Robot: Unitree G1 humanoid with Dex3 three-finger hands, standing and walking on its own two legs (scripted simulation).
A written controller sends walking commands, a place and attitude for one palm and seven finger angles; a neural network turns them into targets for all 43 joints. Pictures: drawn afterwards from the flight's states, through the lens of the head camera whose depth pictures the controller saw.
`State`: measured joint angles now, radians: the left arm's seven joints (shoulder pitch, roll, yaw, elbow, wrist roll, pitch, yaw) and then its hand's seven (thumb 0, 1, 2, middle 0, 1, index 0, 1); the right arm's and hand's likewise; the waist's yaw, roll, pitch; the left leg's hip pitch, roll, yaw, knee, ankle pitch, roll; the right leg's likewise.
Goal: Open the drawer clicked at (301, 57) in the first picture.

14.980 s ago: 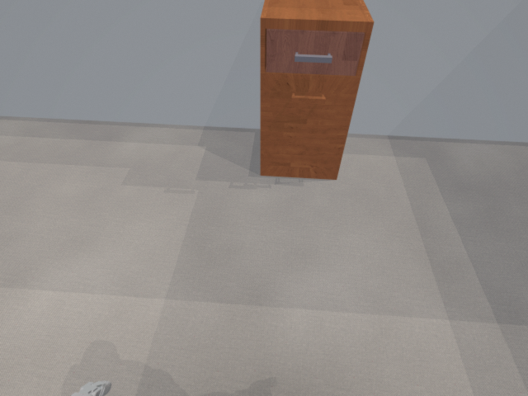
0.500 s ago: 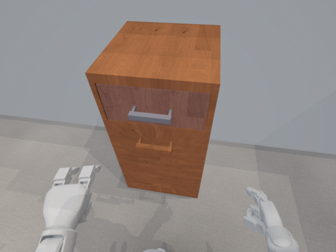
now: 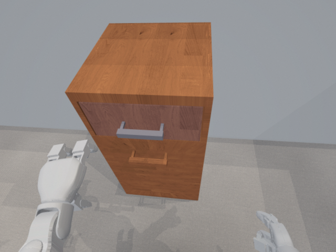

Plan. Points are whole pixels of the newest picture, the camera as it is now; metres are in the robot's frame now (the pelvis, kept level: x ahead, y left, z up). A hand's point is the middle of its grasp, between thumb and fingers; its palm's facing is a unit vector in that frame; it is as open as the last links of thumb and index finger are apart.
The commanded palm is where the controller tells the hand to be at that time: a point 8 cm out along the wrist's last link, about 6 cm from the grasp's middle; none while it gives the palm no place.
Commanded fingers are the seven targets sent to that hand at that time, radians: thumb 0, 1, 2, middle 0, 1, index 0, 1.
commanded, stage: raise the hand with hooked fingers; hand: left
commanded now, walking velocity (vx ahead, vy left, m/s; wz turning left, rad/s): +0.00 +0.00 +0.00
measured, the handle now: (141, 129) +0.48 +0.16 -0.05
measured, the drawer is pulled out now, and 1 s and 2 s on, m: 0.00 0.00 0.00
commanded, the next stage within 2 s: move the hooked fingers above the handle in 0.76 s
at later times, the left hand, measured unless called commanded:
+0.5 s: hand (74, 159) +0.28 +0.25 +0.09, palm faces -0.02 -0.12 -0.99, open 13.8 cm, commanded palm +0.25 +0.25 +0.15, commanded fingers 0.00 -0.50 0.30 -0.30 -1.20 -0.30 -1.20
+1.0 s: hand (75, 175) +0.25 +0.24 +0.08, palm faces +0.00 -0.12 -0.99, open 13.8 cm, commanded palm +0.24 +0.25 +0.14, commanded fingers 0.00 -0.50 0.30 -0.30 -1.20 -0.30 -1.20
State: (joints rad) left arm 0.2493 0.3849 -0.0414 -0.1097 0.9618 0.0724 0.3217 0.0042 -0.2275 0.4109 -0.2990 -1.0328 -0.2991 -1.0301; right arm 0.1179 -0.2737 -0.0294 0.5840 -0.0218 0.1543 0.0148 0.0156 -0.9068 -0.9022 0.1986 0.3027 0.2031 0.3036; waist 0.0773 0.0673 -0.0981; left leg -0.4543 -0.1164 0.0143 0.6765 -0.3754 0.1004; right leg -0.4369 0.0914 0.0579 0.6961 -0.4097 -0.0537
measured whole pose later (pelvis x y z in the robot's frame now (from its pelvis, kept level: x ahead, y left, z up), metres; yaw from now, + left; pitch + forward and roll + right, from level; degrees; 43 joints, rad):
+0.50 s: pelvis -0.03 +0.01 +0.01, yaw +1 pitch +3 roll -1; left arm -0.11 0.48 -0.08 0.09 0.91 0.07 0.01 0.00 -0.48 0.30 -0.31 -1.20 -0.31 -1.20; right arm 0.14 -0.24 0.03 0.56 0.02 0.20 -0.01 0.01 -0.91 -0.90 0.20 0.30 0.20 0.30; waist 0.05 0.07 -0.04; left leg -0.32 -0.12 -0.01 0.54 -0.27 0.11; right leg -0.29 0.08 0.04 0.55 -0.31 -0.04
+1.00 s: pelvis -0.05 +0.02 +0.01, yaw +2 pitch +3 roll -1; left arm -0.09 0.44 -0.14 0.10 0.95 -0.02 0.08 0.00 -0.49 0.30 -0.32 -1.21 -0.32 -1.20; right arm 0.15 -0.24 0.00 0.59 0.01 0.16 -0.01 0.01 -0.91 -0.90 0.20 0.30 0.20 0.30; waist 0.07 0.07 -0.03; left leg -0.34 -0.14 -0.01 0.55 -0.24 0.12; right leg -0.32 0.06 0.03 0.57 -0.29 -0.02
